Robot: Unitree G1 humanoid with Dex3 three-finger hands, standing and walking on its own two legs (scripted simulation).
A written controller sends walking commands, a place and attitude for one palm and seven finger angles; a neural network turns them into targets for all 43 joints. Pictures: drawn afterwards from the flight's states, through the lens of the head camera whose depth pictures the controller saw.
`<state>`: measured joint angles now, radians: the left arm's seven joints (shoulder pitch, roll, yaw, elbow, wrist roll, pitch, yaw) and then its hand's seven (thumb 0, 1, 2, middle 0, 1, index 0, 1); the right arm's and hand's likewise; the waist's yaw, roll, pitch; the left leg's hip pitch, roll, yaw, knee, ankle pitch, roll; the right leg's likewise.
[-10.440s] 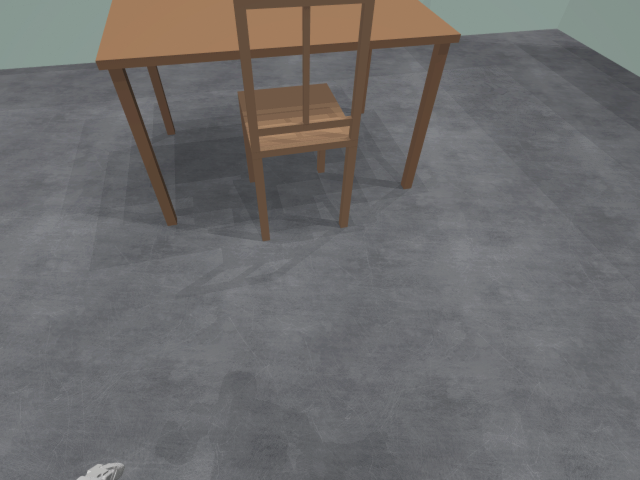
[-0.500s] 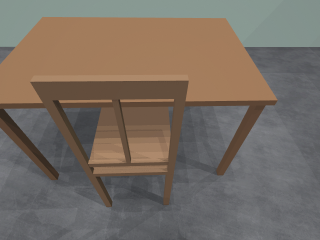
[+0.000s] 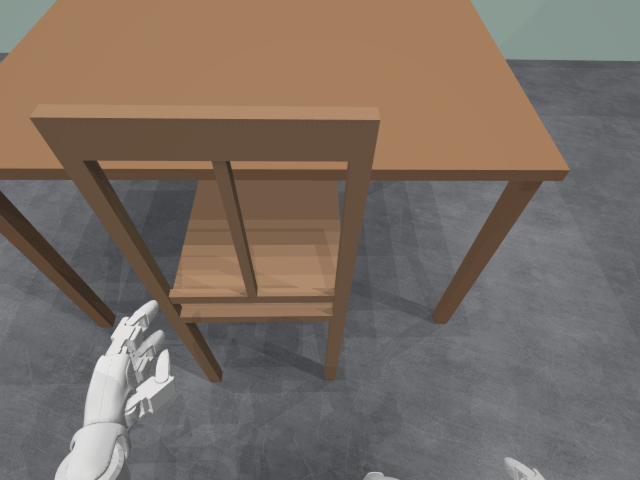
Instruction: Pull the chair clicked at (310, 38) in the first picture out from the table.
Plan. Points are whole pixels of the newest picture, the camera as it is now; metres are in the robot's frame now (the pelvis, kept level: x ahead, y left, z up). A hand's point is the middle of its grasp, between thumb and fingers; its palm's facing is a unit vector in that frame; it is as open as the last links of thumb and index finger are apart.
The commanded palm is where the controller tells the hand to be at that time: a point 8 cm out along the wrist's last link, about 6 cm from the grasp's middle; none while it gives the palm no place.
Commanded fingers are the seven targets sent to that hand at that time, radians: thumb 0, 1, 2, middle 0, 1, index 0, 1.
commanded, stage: raise the hand toward the chair's back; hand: left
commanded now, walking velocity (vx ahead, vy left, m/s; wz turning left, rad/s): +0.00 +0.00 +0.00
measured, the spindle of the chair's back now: (239, 239) +0.47 +0.12 -0.03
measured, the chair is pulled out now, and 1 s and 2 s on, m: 0.00 0.00 0.00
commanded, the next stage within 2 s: aim the fingers beside a spindle in 1.86 s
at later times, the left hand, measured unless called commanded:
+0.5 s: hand (189, 427) +0.20 +0.16 -0.05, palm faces -0.04 -1.00 -0.05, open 12.1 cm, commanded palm +0.16 +0.22 -0.03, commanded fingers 0.00 0.01 0.52 -0.11 -0.16 -0.11 -0.16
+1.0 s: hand (158, 420) +0.21 +0.19 -0.03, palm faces +0.00 -1.00 -0.05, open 16.1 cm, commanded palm +0.18 +0.25 -0.02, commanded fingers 0.00 -0.50 0.30 -0.06 -0.08 -0.06 -0.08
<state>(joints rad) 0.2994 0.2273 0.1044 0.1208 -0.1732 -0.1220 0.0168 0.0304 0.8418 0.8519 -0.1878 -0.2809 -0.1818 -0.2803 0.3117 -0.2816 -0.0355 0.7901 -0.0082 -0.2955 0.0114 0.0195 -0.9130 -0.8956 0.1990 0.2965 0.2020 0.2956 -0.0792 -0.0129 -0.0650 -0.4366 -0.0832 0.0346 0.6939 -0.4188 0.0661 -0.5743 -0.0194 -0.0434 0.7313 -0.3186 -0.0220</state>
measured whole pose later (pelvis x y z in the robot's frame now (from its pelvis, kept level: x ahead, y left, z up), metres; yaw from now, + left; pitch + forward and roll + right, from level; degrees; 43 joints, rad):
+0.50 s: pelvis -0.04 -0.05 -0.09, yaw +2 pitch +20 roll +0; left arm 0.27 0.26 0.24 0.00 -0.32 -0.35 -0.40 0.01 0.23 0.61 -0.14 -0.19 -0.13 -0.19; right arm 0.11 -0.20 0.05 0.58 0.03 -0.22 0.01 0.01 -0.90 -0.90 0.20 0.30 0.20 0.30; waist 0.03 0.01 -0.11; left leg -1.01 -0.02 -0.05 1.30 -0.64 -0.01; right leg -1.10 0.01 -0.16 1.23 -0.49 -0.10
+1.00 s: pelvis -0.03 -0.01 -0.07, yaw +1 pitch +18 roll -2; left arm 0.35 0.26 0.21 0.00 -0.29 -0.41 -0.26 -0.01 -0.35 0.36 -0.08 -0.10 -0.08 -0.10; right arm 0.19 -0.27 -0.01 0.54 0.02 -0.23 0.00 0.01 -0.90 -0.90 0.19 0.30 0.20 0.30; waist -0.03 0.01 -0.13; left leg -0.91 -0.04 0.00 1.19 -0.60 0.05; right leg -0.99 0.01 -0.11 1.11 -0.44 -0.05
